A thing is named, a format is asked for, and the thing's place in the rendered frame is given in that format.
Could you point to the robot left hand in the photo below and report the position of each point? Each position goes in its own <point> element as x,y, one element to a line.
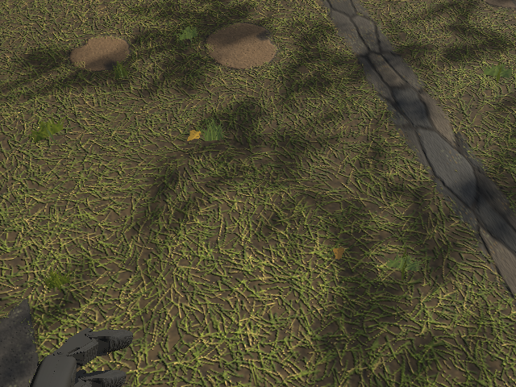
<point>60,368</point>

